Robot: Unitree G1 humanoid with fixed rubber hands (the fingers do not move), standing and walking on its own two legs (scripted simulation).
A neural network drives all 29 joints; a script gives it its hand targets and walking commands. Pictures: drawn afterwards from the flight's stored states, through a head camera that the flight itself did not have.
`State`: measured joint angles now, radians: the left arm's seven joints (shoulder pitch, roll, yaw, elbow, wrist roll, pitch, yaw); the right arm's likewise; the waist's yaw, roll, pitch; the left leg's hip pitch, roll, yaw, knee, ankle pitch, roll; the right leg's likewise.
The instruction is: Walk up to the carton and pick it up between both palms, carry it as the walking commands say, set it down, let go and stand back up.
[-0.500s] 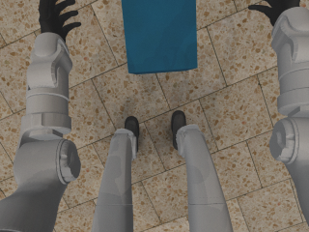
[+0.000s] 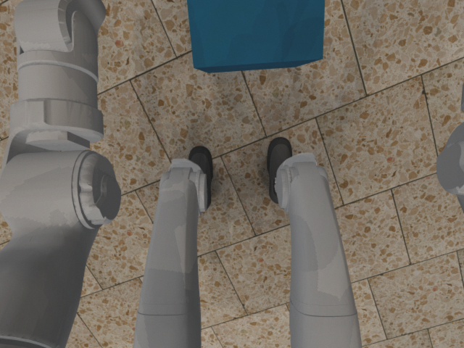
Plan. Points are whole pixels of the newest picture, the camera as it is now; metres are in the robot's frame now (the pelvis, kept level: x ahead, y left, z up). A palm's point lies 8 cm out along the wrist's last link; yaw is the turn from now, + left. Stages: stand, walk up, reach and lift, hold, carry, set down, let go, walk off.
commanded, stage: reach and lift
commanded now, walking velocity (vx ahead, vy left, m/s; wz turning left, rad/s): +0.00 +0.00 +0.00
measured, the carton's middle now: (251, 3) +0.58 -0.03 -0.48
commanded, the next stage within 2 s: none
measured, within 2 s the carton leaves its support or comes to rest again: neither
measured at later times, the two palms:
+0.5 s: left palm out of the picture +0.56 +0.16 -0.30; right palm out of the picture +0.56 -0.25 -0.30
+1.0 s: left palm (155, 20) +0.55 +0.17 -0.44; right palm (349, 9) +0.56 -0.23 -0.44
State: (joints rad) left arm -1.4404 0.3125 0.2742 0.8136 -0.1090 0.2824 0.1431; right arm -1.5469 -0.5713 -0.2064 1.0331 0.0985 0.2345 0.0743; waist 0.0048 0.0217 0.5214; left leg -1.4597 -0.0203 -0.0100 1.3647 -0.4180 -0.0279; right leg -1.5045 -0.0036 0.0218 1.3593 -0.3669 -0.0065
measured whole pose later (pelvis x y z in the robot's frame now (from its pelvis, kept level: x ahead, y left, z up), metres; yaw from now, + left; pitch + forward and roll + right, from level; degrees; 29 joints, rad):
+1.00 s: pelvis +0.00 +0.00 -0.25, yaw +2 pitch +33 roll +2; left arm -1.47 0.35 0.08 0.98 -0.29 0.14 0.18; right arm -1.53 -0.56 -0.04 1.14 0.27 0.12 -0.03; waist -0.01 0.04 0.53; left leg -2.20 -0.07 -0.02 2.27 -0.65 -0.06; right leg -2.25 -0.03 0.01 2.26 -0.58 -0.02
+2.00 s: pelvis +0.00 +0.00 -0.25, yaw +3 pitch +32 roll +3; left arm -1.54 0.28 0.09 1.10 -0.28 0.09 0.20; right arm -1.64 -0.48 0.06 1.23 0.26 0.09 -0.06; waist -0.03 0.06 0.52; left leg -2.18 -0.07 -0.01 2.24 -0.62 -0.06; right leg -2.23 -0.02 0.02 2.23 -0.56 -0.02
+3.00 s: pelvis -0.01 +0.01 -0.21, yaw +0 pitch +29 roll +4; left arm -1.46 0.19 0.34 0.78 -0.12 0.33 0.20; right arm -1.63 -0.45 -0.12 1.00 0.08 0.35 -0.02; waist -0.03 0.03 0.53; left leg -2.03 -0.09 -0.02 2.13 -0.61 -0.07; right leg -2.11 0.04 0.07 2.12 -0.52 0.02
